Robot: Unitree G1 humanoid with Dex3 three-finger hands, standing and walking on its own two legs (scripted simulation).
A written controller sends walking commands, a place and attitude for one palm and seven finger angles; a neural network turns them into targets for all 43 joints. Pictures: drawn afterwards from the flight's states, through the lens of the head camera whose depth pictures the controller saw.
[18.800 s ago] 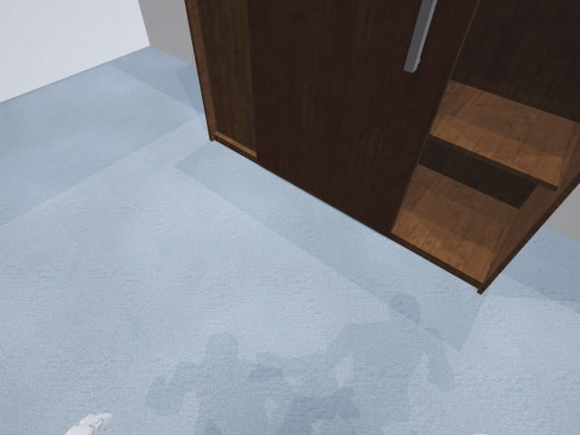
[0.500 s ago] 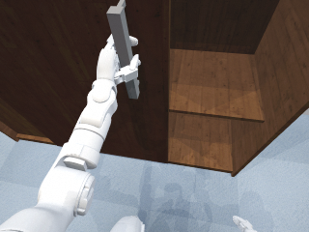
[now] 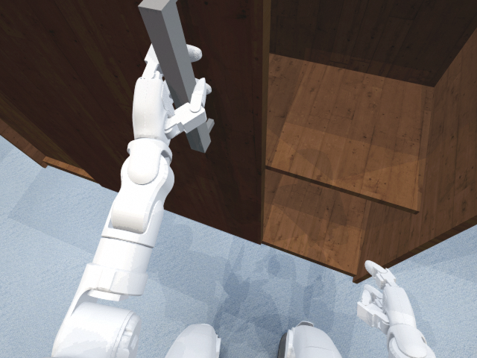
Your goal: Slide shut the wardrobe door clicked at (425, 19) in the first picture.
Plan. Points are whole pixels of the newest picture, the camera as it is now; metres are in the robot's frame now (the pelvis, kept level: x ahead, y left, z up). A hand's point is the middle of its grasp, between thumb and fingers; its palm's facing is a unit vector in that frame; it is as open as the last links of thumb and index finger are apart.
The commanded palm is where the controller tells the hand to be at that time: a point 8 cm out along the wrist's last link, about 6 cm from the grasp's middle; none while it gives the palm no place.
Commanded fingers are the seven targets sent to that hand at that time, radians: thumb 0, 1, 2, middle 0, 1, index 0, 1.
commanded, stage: step sideways, sliding the door along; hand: left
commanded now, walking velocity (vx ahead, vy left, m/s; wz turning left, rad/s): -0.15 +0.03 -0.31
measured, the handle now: (191, 82) +0.46 +0.15 +0.15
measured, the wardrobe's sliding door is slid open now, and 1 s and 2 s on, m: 0.38 0.17 0.00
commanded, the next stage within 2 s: stop walking and hold the door there in 1.92 s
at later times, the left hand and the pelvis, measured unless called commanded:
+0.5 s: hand (272, 131) +0.38 +0.02 +0.15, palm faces -0.02 -1.00 -0.10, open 6.7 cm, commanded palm +0.36 +0.01 +0.15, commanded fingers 0.00 0.90 0.90 -0.45 -1.40 -0.45 -1.40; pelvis +0.06 -0.05 -0.01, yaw -1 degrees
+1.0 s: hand (343, 148) +0.37 -0.07 +0.15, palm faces -0.01 -1.00 -0.06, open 6.5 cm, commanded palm +0.34 -0.08 +0.15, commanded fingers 0.00 0.90 0.90 -0.45 -1.40 -0.45 -1.40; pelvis -0.01 -0.13 +0.00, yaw -7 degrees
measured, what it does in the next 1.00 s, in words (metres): steps to the right: right foot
